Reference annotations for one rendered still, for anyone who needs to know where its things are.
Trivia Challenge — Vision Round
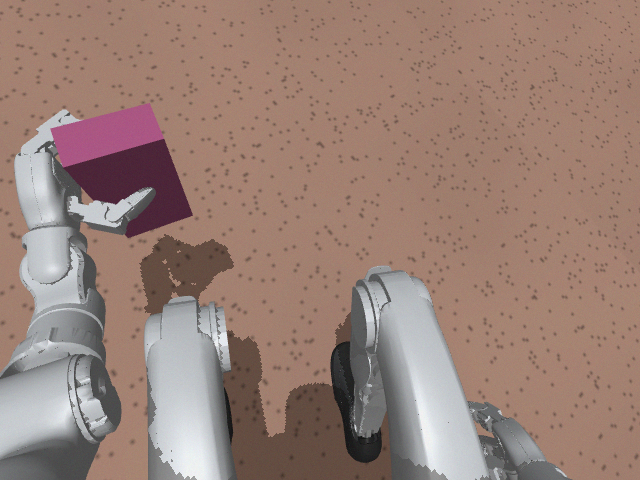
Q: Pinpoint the right robot arm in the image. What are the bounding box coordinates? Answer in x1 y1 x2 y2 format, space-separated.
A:
517 461 572 480

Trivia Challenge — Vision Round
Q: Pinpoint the right robot hand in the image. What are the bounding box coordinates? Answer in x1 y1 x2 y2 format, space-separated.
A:
467 401 548 480

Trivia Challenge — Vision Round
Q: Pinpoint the right robot foot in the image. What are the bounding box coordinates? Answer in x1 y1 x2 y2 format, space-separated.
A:
330 341 382 463

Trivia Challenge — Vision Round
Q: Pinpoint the carton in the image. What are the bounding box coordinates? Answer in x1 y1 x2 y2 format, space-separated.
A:
50 103 193 238

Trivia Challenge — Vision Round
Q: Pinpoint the left robot arm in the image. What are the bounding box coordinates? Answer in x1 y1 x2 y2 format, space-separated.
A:
0 225 121 480

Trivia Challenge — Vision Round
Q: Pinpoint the left robot hand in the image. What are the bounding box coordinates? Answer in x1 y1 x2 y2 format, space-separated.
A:
14 110 156 235

